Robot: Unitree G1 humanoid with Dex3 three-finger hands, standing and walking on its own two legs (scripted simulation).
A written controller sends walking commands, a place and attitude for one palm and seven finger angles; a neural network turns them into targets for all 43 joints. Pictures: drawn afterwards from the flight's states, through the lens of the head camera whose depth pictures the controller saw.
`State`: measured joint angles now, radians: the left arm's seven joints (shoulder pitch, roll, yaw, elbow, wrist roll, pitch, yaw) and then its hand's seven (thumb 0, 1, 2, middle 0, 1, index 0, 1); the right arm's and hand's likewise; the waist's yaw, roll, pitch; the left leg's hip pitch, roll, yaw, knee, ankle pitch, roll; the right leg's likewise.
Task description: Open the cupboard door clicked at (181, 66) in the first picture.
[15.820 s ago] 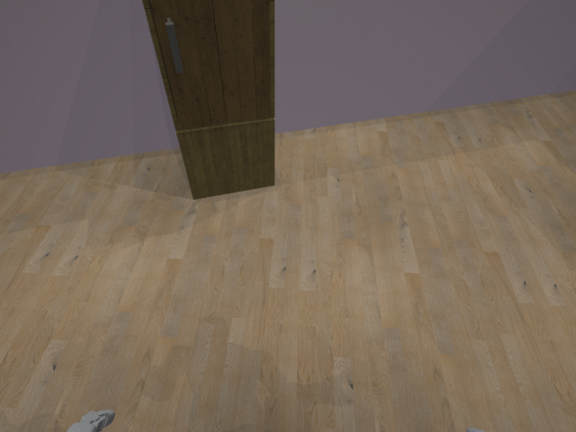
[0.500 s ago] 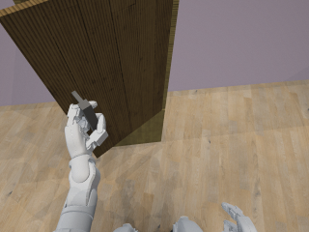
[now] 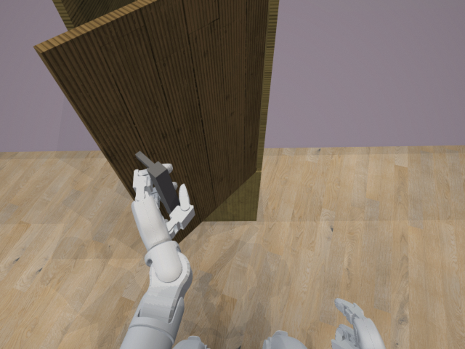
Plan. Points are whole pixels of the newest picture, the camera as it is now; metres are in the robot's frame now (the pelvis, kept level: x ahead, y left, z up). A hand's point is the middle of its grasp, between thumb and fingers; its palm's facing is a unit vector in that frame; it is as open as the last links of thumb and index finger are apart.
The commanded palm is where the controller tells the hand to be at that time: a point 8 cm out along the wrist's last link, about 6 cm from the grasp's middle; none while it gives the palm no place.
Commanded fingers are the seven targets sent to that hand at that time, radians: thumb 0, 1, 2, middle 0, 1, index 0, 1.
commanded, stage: open thumb and fingers to let go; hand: left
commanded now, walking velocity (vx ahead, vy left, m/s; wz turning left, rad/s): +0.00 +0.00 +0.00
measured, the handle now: (159, 186) +0.38 +0.15 +0.04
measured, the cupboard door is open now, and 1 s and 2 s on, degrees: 47 47 49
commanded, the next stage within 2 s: slide the hand sideways off the handle in 0.64 s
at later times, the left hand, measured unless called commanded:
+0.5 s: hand (180, 207) +0.34 +0.11 +0.04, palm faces +0.46 -0.89 -0.01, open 14.3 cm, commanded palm +0.30 +0.15 +0.04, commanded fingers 0.00 -0.50 0.30 -0.19 -0.55 -0.19 -0.55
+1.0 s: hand (172, 226) +0.31 +0.12 +0.04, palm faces -0.05 -1.00 -0.03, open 16.5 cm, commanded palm +0.28 +0.15 +0.04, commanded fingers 0.00 -0.50 0.30 -0.15 -0.30 -0.15 -0.30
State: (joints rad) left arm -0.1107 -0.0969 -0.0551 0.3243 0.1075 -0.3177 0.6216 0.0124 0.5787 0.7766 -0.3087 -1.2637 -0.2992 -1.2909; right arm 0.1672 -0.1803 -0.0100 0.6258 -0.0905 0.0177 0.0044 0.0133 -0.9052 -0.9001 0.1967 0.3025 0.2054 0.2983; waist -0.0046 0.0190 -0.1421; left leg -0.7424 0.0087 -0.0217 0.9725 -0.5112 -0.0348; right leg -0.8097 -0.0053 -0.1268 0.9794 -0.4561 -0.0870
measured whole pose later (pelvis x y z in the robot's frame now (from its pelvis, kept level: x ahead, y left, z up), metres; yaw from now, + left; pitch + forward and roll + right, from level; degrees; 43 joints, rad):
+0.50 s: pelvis -0.04 +0.01 +0.00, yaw -1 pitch +15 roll +1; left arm -0.27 -0.08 0.03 0.56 0.06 -0.41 0.62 -0.01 -0.45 0.32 -0.26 -0.98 -0.26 -0.98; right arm 0.21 -0.20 -0.02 0.67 -0.09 -0.03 0.00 0.01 -0.91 -0.90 0.20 0.30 0.20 0.30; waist -0.04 0.02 -0.14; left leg -0.78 0.01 0.00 0.98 -0.46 -0.02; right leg -0.85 -0.01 -0.11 0.97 -0.39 -0.08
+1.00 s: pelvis -0.04 +0.05 +0.00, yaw -1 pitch +13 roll -1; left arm -0.26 0.07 -0.11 0.55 -0.09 -0.45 0.11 -0.01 -0.50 0.30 -0.17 -0.34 -0.09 -0.34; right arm 0.24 -0.23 0.01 0.62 -0.02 -0.07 -0.01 0.01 -0.90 -0.90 0.20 0.30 0.21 0.30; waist -0.01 0.05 -0.09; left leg -0.77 -0.02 0.01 1.03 -0.48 0.03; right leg -0.82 -0.03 -0.09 0.98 -0.38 -0.03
